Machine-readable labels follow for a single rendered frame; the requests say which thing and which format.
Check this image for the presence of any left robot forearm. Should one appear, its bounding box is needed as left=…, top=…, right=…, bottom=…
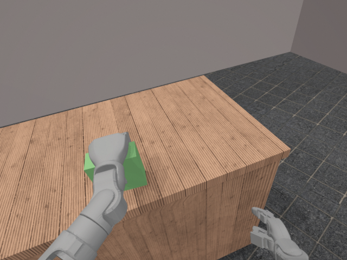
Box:
left=38, top=161, right=127, bottom=260

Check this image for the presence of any left robot hand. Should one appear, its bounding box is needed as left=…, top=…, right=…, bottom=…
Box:
left=88, top=132, right=131, bottom=184

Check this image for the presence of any right robot hand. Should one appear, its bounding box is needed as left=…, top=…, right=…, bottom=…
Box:
left=250, top=207, right=291, bottom=257

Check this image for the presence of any right robot forearm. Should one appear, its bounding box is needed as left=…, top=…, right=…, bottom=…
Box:
left=274, top=238, right=309, bottom=260

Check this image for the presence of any table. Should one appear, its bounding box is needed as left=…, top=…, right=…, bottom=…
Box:
left=0, top=75, right=291, bottom=260

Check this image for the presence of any sponge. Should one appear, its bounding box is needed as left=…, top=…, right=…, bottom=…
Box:
left=84, top=141, right=147, bottom=191

